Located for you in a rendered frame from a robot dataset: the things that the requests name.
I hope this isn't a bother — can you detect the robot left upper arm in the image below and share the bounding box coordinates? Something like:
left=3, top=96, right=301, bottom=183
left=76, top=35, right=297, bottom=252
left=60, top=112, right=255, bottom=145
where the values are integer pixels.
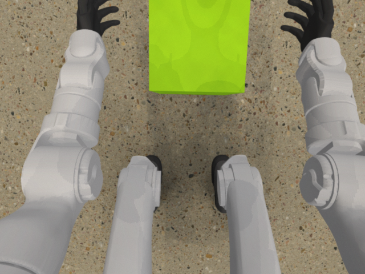
left=0, top=146, right=103, bottom=274

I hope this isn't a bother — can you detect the robot left hand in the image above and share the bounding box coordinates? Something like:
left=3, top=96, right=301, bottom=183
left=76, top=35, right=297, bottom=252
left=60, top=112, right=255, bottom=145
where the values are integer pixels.
left=76, top=0, right=120, bottom=37

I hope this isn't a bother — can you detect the left robot forearm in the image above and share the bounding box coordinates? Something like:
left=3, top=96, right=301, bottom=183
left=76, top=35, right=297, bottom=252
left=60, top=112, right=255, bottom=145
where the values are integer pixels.
left=21, top=29, right=110, bottom=195

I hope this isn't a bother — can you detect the right robot forearm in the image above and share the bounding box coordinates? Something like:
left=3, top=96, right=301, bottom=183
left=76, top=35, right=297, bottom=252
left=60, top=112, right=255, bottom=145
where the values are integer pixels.
left=295, top=37, right=365, bottom=156

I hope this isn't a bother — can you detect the left robot foot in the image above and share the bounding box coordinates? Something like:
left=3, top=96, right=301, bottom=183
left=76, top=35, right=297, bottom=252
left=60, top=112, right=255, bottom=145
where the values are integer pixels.
left=146, top=155, right=162, bottom=212

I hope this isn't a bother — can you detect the robot right upper arm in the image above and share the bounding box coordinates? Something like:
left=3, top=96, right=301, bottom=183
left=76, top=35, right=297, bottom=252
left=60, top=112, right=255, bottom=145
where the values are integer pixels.
left=299, top=152, right=365, bottom=274

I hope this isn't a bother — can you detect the robot left shin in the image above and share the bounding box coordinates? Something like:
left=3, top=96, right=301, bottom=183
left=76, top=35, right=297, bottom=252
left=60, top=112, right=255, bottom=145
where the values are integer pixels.
left=117, top=156, right=155, bottom=190

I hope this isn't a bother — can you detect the robot right hand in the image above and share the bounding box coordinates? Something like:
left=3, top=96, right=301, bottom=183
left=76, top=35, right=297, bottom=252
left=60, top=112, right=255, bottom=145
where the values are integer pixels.
left=281, top=0, right=334, bottom=52

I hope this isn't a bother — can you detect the carton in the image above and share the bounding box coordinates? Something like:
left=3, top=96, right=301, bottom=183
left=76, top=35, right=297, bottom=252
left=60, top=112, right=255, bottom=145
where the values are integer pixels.
left=149, top=0, right=250, bottom=95

